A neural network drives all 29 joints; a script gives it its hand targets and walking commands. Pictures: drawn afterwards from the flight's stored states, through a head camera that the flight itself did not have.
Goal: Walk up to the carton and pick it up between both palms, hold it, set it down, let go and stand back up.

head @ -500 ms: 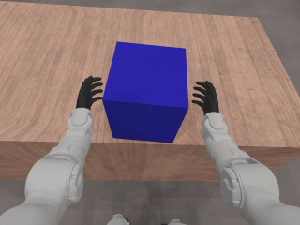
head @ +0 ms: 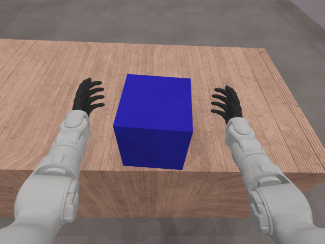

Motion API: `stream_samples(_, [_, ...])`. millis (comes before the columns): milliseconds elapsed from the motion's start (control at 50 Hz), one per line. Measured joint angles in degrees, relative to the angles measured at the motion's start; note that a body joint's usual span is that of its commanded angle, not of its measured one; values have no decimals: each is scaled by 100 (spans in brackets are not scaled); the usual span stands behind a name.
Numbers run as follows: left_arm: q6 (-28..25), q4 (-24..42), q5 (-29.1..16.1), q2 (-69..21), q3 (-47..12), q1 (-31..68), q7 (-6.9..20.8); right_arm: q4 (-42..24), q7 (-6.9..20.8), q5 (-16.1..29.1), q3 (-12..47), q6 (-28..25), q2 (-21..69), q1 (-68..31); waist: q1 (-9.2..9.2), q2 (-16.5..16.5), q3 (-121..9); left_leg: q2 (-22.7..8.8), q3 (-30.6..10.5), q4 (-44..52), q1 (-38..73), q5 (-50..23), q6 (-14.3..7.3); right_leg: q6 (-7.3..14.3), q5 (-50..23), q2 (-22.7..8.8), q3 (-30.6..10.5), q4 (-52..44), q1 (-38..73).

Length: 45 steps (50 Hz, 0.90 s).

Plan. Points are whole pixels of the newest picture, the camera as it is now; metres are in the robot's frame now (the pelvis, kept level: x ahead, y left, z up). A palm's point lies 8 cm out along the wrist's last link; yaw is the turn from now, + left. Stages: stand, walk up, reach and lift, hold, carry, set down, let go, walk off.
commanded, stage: set down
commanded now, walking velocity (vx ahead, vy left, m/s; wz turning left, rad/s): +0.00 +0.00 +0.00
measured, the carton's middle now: (155, 123) +0.47 +0.02 -0.02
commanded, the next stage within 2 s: none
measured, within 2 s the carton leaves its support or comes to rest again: neither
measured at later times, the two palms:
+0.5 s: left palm (77, 115) +0.41 +0.22 +0.09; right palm (234, 121) +0.40 -0.17 +0.09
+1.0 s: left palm (78, 158) +0.33 +0.22 +0.03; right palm (234, 167) +0.31 -0.17 +0.02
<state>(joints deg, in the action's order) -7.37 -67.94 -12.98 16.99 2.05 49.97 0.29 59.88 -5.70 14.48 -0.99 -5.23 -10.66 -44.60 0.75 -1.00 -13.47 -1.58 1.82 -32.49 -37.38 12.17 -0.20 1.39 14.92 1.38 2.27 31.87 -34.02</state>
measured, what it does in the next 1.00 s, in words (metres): stands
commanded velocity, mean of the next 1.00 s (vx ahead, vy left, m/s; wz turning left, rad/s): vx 0.00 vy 0.00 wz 0.00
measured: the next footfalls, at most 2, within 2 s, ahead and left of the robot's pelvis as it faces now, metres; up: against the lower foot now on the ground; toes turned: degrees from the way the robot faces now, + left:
none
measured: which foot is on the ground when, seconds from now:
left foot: down 0.00-1.00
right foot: down 0.00-1.00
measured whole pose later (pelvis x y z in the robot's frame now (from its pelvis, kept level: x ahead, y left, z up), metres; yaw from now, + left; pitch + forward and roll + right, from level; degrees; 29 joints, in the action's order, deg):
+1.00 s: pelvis +0.00 +0.00 +0.01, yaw +1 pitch +6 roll -1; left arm -9.8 -42.3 -7.6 12.7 4.8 19.1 1.5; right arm 40.7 -6.3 13.6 2.9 -13.5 -6.1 -14.2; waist 1.4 -2.0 -4.1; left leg -1.1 1.0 -29.8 -23.8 12.3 -0.1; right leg 1.6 15.1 1.1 3.0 28.6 -19.9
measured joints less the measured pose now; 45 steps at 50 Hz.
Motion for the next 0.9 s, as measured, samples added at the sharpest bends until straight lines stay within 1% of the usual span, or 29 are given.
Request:
stream_samples(100, [355,-178,-72,16,-107,470,-117,193,-90,118,36,318,-7,-409,-9,-36,67,-19,-6,17,103,-12,16,13,-31,21,4,-50,117])
stream_samples(180, [667,-81,38,11,-38,689,-169,206,-193,241,116,519,-39,-654,-7,-64,166,-44,-10,111,263,-50,34,19,-102,49,4,-201,299])
stream_samples(280, [1046,324,301,-3,156,616,-158,43,-269,393,257,675,-95,-669,-17,-105,358,-61,5,362,633,-135,50,27,-225,75,-15,-507,687])
stream_samples(360, [1229,885,581,-61,362,142,-81,-303,-274,413,342,660,-96,-271,-35,-117,514,-56,11,615,1004,-211,59,30,-319,79,-23,-794,1072])
stream_samples(420, [1279,1259,662,-93,448,-318,-26,-610,-289,348,313,628,-54,160,-39,-101,613,-48,-4,719,1201,-233,61,32,-348,77,-10,-925,1288])
stream_samples(480, [1220,1616,663,-122,504,-817,12,-952,-299,276,286,554,12,639,-39,-83,692,-39,-16,751,1307,-227,60,31,-335,70,3,-953,1397])
stream_samples(540, [1050,1997,670,-179,545,-1353,49,-1295,-282,185,267,381,98,1151,-31,-51,744,-33,-37,722,1334,-201,63,34,-302,65,24,-927,1435])
stream_samples(680, [589,2465,543,-293,490,-2174,84,-1903,-236,-22,277,19,278,2036,-8,-3,770,-2,-69,562,1199,-134,47,34,-176,31,59,-683,1276])
stream_samples(800, [220,2626,572,-378,447,-2576,167,-2066,-218,-78,394,-387,378,2477,49,-7,824,25,-86,454,1212,-88,36,30,-92,2,78,-524,1275])
stream_samples(900, [-9,2575,615,-425,410,-2825,193,-1969,-164,-114,420,-664,440,2770,80,-56,901,47,-89,382,1314,-48,24,26,-30,-23,82,-419,1366])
